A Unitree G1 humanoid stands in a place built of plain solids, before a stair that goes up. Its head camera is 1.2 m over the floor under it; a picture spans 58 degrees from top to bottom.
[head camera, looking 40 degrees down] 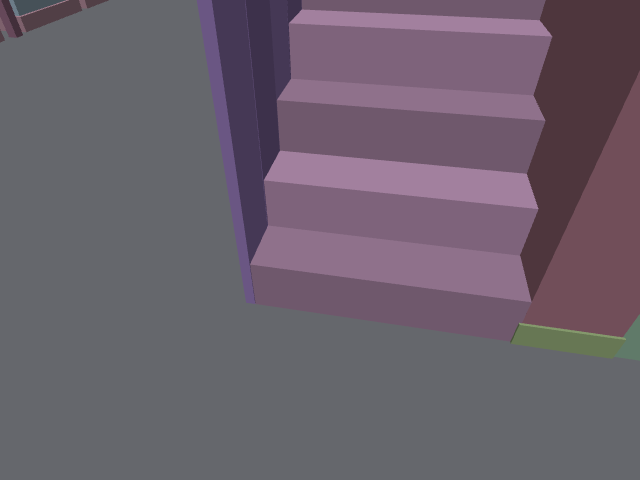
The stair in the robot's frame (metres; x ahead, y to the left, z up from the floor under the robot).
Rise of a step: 0.20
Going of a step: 0.22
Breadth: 0.90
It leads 11 degrees to the right of straight ahead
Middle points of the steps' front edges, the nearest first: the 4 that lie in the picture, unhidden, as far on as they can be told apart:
0.98 -0.21 0.20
1.19 -0.25 0.40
1.40 -0.29 0.60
1.62 -0.33 0.80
